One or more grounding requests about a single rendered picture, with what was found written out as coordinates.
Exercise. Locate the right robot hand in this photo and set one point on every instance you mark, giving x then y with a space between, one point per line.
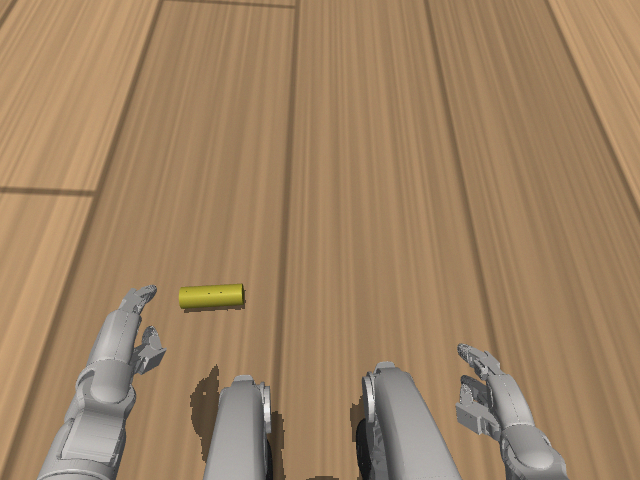
501 403

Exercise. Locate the right robot foot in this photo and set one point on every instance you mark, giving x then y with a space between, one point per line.
363 457

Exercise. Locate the left robot arm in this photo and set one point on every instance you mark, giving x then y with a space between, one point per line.
90 443

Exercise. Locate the right robot arm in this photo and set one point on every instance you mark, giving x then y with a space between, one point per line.
528 455

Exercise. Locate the left robot hand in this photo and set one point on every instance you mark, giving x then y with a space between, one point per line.
116 338

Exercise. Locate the can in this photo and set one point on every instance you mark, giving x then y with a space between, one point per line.
211 296

